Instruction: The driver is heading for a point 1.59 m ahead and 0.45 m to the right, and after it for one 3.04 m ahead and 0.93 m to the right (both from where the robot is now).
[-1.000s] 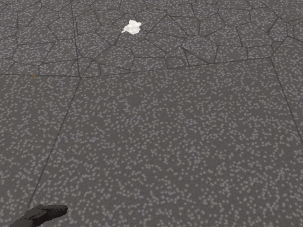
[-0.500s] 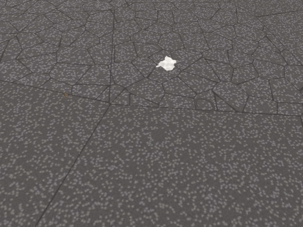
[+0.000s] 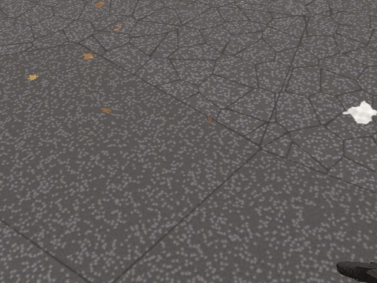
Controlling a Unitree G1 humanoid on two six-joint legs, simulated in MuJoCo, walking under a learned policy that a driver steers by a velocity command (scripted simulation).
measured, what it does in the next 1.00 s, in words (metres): goes down, turning right: left foot 0.05 m lower, then right foot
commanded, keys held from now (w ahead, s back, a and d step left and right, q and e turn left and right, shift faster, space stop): w+q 0.08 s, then w+e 0.92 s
